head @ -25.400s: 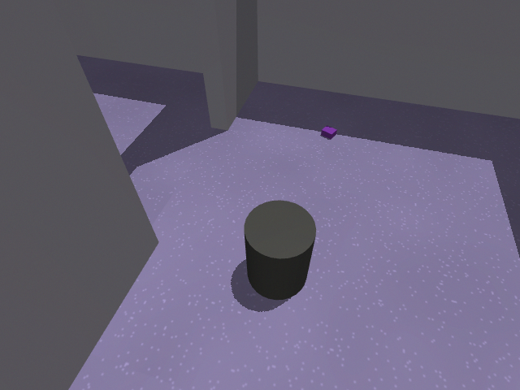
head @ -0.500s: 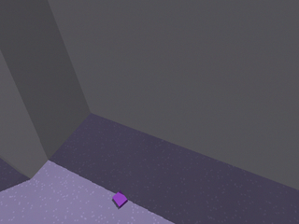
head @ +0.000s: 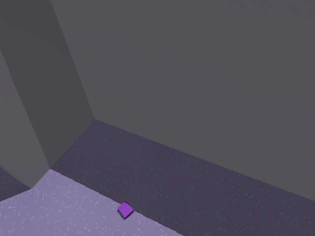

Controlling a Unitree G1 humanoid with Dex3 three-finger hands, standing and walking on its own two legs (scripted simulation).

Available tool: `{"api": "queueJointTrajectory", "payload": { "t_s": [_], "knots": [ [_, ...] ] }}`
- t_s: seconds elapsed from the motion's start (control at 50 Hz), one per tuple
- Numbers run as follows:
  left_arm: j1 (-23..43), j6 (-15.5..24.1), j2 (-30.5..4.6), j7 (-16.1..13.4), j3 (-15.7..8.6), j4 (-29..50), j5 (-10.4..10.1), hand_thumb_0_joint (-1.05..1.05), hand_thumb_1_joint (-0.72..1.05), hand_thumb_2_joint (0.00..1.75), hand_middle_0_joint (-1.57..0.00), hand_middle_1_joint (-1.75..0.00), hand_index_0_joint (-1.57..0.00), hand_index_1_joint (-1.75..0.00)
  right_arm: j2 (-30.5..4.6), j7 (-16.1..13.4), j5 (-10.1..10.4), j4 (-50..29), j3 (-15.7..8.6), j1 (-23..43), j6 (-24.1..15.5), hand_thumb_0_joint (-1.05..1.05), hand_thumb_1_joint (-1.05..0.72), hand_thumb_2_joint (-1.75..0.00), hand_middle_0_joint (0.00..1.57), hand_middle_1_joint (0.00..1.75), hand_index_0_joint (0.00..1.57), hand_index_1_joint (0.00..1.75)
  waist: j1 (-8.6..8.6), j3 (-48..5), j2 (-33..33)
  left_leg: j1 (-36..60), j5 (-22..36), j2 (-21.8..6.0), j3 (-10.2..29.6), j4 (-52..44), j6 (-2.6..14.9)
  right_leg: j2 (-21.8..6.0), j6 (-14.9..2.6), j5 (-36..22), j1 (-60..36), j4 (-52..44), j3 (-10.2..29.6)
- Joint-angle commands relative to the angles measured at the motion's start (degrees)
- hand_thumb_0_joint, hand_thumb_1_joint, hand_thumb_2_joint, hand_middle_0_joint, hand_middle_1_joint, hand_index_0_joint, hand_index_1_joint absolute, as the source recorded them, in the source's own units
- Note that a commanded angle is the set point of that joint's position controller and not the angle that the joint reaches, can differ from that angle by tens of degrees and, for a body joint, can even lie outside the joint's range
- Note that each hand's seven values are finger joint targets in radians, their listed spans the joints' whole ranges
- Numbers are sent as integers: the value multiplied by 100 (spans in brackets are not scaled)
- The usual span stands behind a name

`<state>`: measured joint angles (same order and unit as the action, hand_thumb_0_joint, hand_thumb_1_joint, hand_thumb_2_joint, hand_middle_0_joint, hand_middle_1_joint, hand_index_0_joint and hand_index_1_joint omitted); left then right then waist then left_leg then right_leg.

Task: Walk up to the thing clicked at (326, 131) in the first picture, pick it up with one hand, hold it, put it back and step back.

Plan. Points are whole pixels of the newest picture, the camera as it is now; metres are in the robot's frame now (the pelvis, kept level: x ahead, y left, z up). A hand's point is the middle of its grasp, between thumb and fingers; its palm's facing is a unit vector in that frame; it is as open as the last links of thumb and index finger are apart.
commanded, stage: stand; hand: left
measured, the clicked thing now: (125, 209) +0.42 +0.22 -0.76
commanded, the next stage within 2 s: rise first in 2.00 s
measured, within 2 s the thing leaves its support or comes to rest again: neither
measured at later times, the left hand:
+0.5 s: hand out of the picture +0.07 +0.26 -0.16, palm faces -0.02 -0.94 -0.35, open 7.4 cm
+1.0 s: hand out of the picture +0.07 +0.25 -0.16, palm faces -0.03 -0.94 -0.35, open 7.4 cm
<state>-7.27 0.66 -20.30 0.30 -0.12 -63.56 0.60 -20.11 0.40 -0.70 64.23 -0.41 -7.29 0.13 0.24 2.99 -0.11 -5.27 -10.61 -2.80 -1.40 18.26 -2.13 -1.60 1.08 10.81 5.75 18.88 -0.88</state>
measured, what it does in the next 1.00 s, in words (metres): stands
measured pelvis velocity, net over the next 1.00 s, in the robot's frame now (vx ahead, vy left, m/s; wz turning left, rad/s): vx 0.00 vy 0.00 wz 0.00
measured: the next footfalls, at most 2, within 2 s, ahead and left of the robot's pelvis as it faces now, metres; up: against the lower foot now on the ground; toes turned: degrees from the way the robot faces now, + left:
none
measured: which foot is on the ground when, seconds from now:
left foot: down 0.00-1.00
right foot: down 0.00-1.00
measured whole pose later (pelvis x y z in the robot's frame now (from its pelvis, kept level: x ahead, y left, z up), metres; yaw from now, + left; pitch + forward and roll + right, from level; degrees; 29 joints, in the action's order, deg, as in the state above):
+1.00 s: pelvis +0.00 +0.00 +0.00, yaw +0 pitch -2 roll +0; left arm -7.3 0.5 -20.1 0.4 -0.2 -63.7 0.5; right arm -20.4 0.3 -0.7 64.1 -0.1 -6.9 -0.1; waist 0.0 3.0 0.2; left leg -5.1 -10.9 -2.8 -1.7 18.2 -2.2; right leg -1.6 1.1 11.2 5.9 19.3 -0.6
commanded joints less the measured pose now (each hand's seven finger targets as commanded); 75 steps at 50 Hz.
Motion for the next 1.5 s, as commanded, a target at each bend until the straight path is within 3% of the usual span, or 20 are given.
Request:
{"api": "queueJointTrajectory", "payload": {
  "t_s": [0.0,1.48],
  "knots": [
    [211,101,-1229,-81,-221,342,13,0,90,90,-20,-30,-20,-30,-1235,-67,-1,-360,-246,259,-132,0,-90,-90,20,30,20,30,-12,-346,65,36,600,-531,377,-250,279,-613,-215,-788,62,-341,466],
    [200,101,-1251,-78,-235,332,5,0,90,90,-20,-30,-20,-30,-1236,-75,5,-369,-225,222,-158,0,-90,-90,20,30,20,30,-12,-454,1,135,878,-547,353,-214,290,-629,-219,-1108,25,-249,473]
  ]
}}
